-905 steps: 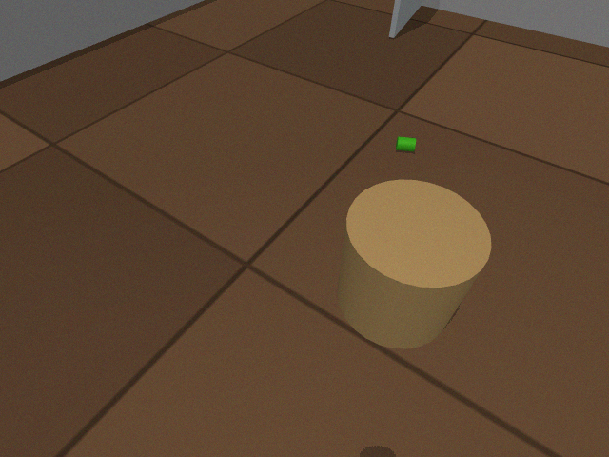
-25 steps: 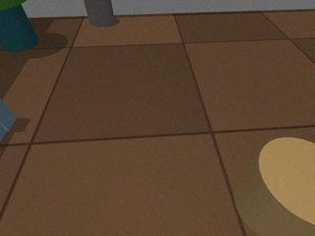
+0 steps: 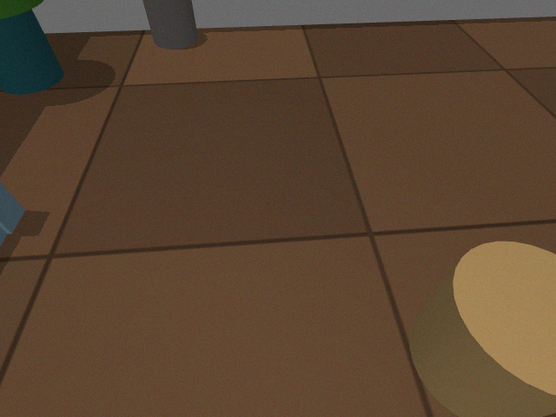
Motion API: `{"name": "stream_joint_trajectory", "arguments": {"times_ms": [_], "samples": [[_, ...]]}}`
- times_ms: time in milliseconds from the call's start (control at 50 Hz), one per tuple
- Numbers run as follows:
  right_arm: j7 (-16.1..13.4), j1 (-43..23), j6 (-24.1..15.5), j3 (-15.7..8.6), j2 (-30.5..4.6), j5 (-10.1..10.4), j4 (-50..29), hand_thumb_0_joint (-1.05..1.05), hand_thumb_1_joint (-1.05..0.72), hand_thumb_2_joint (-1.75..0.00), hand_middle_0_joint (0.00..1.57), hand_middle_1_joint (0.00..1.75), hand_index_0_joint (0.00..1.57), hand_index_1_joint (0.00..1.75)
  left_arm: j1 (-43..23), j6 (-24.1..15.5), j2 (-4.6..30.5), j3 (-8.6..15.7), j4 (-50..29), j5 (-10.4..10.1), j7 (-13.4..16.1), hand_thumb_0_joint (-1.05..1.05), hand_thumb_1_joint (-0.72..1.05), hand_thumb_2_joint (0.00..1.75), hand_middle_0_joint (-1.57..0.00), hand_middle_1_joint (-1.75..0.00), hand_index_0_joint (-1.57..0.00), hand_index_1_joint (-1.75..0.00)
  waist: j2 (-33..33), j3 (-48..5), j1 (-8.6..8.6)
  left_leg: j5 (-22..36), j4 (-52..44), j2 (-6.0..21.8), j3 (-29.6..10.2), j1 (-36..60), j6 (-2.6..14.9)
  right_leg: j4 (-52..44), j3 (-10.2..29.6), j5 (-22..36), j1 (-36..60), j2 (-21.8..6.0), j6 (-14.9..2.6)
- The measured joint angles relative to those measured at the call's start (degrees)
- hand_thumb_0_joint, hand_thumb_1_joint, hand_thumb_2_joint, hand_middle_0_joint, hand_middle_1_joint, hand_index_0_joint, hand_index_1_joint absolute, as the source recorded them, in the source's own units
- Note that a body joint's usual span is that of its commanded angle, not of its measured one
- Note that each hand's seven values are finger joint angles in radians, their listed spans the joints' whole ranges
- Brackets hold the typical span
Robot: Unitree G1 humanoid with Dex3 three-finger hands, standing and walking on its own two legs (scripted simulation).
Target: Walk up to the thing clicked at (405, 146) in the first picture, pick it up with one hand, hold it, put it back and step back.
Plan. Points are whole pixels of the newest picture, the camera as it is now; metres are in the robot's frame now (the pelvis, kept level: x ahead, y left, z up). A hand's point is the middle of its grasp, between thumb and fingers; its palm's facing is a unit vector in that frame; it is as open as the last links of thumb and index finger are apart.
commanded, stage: stand
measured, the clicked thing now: out of the picture +0.87 -1.52 -0.75
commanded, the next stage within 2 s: walk up in 0.40 s
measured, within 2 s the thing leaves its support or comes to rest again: neither
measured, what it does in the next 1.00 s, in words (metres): walks ahead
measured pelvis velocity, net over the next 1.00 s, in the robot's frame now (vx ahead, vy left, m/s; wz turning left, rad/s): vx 0.15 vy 0.03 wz -0.04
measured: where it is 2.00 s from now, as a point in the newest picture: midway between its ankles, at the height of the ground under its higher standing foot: (273, 363)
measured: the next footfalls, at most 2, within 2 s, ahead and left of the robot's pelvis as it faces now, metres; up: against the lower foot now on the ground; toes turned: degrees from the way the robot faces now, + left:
right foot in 1.06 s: +0.35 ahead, -0.10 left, +0.00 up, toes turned -7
left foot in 1.56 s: +0.50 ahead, +0.15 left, +0.00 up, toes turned -20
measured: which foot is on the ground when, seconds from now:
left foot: down 0.00-1.00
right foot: down 0.00-0.68, up 0.70-1.00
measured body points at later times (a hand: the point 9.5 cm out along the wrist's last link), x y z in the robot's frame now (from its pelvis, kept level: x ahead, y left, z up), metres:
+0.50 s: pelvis +0.02 +0.00 +0.00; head +0.01 +0.00 +0.45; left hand +0.08 +0.31 -0.13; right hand +0.08 -0.30 -0.13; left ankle +0.00 +0.15 -0.74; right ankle -0.02 -0.12 -0.74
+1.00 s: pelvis +0.15 +0.03 -0.02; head +0.18 +0.03 +0.43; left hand +0.23 +0.34 -0.14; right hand +0.18 -0.29 -0.13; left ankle +0.07 +0.15 -0.75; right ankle +0.29 -0.10 -0.73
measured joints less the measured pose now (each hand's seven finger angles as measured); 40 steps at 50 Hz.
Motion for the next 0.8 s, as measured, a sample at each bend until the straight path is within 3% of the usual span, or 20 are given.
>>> {"name": "stream_joint_trajectory", "arguments": {"times_ms": [400, 480, 520, 540, 580, 620, 640, 680, 740, 800], "samples": [[0.02, 0.21, 0.05, -0.01, 0.08, 0.0, -0.19, 0.0, -0.91, -0.9, 0.2, 0.3, 0.2, 0.3, 0.42, -0.1, 0.02, -0.07, 0.0, 0.02, 0.07, 0.01, 0.91, 0.9, -0.21, -0.3, -0.2, -0.3, -0.16, 0.12, 0.02, -0.39, 0.14, -0.02, 0.3, 0.06, 0.15, -0.25, 0.28, -0.08, 0.13, -0.04, 0.16], [1.46, 3.14, -0.36, -1.79, -0.39, -1.08, -2.65, 0.0, -0.91, -0.9, 0.2, 0.3, 0.2, 0.3, 2.93, -0.44, 0.4, 2.08, -2.57, 1.05, -1.64, 0.01, 0.91, 0.9, -0.21, -0.3, -0.2, -0.3, -0.3, -1.34, 0.33, -10.11, 7.01, -0.51, 0.24, -1.97, 3.07, 5.47, 0.43, -8.16, -1.39, -0.13, -1.62], [1.9, 4.81, -0.25, -2.54, -1.18, -1.47, -3.45, 0.0, -0.91, -0.9, 0.2, 0.3, 0.21, 0.3, 4.59, -0.83, 0.71, 2.94, -3.74, 1.3, -2.05, 0.01, 0.91, 0.9, -0.21, -0.3, -0.2, -0.3, -0.03, -2.41, 0.43, -12.7, 11.32, -0.51, 0.46, -3.63, 3.98, 6.28, 0.08, -7.8, -1.33, -0.16, -1.97], [1.98, 5.4, -0.18, -2.95, -1.6, -1.62, -3.74, 0.0, -0.91, -0.9, 0.2, 0.3, 0.2, 0.3, 5.14, -1.13, 0.93, 3.3, -4.34, 1.46, -2.15, 0.01, 0.91, 0.9, -0.21, -0.3, -0.2, -0.3, -0.01, -2.38, 0.51, -13.27, 14.68, -0.53, 1.13, -5.1, 4.02, 5.89, -0.31, -5.23, -0.89, -0.41, -1.85], [2.03, 6.07, -0.14, -3.59, -2.61, -1.74, -4.07, 0.01, -0.91, -0.9, 0.2, 0.3, 0.2, 0.3, 6.1, -1.63, 1.06, 3.89, -5.5, 1.7, -2.21, 0.01, 0.91, 0.9, -0.21, -0.3, -0.2, -0.3, 0.74, -1.42, 1.06, -15.03, 19.03, -0.13, 1.9, -7.65, 4.24, 5.6, -1.21, -5.69, 0.6, -0.45, -0.91], [2.27, 6.21, -0.45, -4.12, -3.28, -1.81, -4.73, 0.01, -0.91, -0.9, 0.2, 0.3, 0.2, 0.3, 7.63, -1.78, 1.52, 4.16, -6.6, 1.86, -2.35, 0.01, 0.91, 0.9, -0.21, -0.3, -0.2, -0.3, 1.06, -0.5, 1.97, -16.53, 18.42, -0.01, 2.53, -9.24, 4.65, 5.29, -1.27, -6.82, 1.89, -0.59, -0.33], [2.41, 6.11, -0.93, -4.4, -3.28, -1.77, -5.24, 0.01, -0.91, -0.9, 0.2, 0.3, 0.2, 0.3, 8.45, -1.5, 2.09, 4.26, -6.9, 1.84, -2.46, 0.01, 0.91, 0.9, -0.21, -0.3, -0.2, -0.3, 0.63, 0.05, 2.34, -13.73, 16.86, -0.16, 3.07, -9.06, 4.55, 5.96, -0.93, -7.67, 2.19, -0.96, -0.07], [2.48, 5.99, -2.55, -5.04, -2.57, -1.81, -6.74, 0.01, -0.91, -0.9, 0.2, 0.3, 0.2, 0.3, 10.0, -0.25, 3.63, 4.53, -6.71, 1.49, -2.49, 0.01, 0.91, 0.9, -0.21, -0.3, -0.2, -0.3, -1.77, 0.83, 2.59, -4.64, 13.87, -1.5, 5.03, -6.97, 3.62, 12.27, 0.48, -10.56, 0.38, -2.77, -1.1], [2.06, 7.33, -4.2, -5.34, -1.31, -1.74, -9.2, 0.0, -0.91, -0.9, 0.2, 0.3, 0.2, 0.3, 10.54, 1.6, 4.52, 4.34, -5.56, 0.98, -1.81, 0.01, 0.91, 0.9, -0.21, -0.3, -0.2, -0.3, -2.97, 0.91, 0.32, -6.48, 12.29, -2.32, 4.84, -4.89, 3.95, 30.9, 5.2, -14.92, -7.39, 0.92, -2.81], [1.76, 9.47, -3.84, -4.79, -0.72, -1.28, -10.12, 0.0, -0.91, -0.9, 0.2, 0.3, 0.21, 0.3, 10.38, 0.86, 4.89, 3.82, -6.78, 0.24, -1.85, 0.01, 0.91, 0.9, -0.21, -0.3, -0.2, -0.3, -3.34, 1.23, 0.06, -6.19, 7.79, -2.26, 4.69, -0.93, 4.29, 37.67, 5.54, -12.18, -13.62, 2.16, -3.2]]}}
